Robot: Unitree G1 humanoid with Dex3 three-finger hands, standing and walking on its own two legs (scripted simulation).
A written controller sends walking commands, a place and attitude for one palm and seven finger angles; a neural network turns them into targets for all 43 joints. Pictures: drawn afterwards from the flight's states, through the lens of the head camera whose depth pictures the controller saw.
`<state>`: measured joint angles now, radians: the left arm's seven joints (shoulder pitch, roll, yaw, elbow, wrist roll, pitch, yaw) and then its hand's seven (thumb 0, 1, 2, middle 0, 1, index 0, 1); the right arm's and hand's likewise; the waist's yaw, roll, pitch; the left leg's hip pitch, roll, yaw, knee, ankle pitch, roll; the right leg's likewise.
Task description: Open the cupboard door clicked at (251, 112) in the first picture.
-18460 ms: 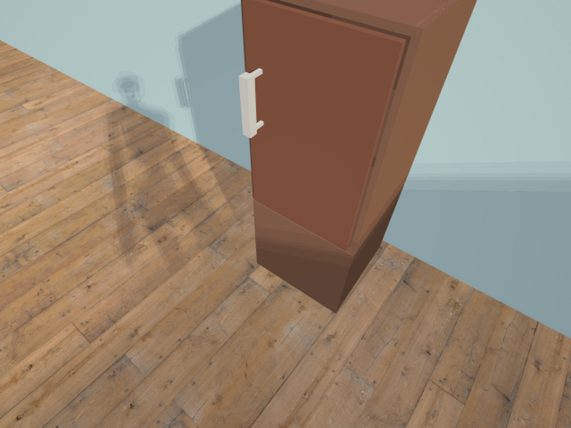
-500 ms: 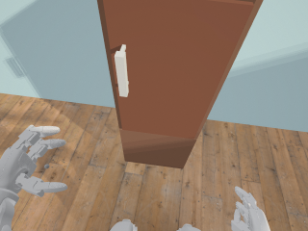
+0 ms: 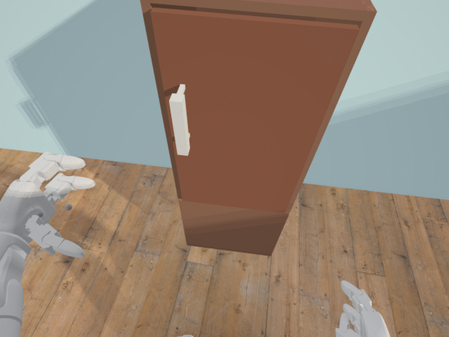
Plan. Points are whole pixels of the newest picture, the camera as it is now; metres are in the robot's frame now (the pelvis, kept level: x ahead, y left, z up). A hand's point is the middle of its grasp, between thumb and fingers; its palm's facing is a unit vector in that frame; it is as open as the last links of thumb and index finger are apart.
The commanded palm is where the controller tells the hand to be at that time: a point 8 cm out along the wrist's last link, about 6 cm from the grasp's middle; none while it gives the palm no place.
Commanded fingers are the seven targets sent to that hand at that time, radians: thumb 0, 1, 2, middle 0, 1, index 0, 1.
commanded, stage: raise the hand with hooked fingers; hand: left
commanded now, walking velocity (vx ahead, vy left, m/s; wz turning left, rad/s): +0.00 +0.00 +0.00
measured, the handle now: (182, 120) +0.53 +0.14 +0.07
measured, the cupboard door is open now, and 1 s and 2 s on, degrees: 0 0 0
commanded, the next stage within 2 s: move the hooked fingers beside the handle in 0.48 s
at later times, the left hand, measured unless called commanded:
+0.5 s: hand (78, 206) +0.29 +0.26 +0.09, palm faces -0.02 -1.00 -0.03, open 14.0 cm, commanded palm +0.26 +0.31 +0.09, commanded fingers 0.00 -0.50 0.30 -0.30 -1.20 -0.30 -1.20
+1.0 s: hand (104, 179) +0.35 +0.24 +0.09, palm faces -0.07 -1.00 +0.00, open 14.0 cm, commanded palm +0.32 +0.29 +0.09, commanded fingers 0.00 -0.50 0.30 -0.30 -1.20 -0.30 -1.20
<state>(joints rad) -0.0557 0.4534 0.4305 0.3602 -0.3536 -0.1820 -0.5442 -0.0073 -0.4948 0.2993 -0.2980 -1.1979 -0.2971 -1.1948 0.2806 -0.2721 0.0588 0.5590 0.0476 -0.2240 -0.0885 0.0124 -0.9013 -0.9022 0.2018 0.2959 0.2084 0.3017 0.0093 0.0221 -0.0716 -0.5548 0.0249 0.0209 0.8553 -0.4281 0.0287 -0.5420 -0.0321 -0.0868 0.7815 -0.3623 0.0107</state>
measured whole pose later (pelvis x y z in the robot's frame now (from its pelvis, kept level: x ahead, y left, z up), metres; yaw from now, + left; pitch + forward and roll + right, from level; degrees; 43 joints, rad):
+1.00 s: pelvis +0.00 -0.01 +0.00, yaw -1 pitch +9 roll -1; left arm -0.31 0.46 0.40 0.63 -0.30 -0.21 -0.52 -0.01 -0.50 0.30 -0.30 -1.20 -0.30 -1.20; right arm 0.31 -0.28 0.05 0.57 0.05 -0.16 -0.09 0.01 -0.90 -0.90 0.20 0.30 0.21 0.30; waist -0.03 0.01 -0.07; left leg -0.59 0.03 0.04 0.84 -0.41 0.02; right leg -0.59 -0.02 -0.07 0.78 -0.35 0.00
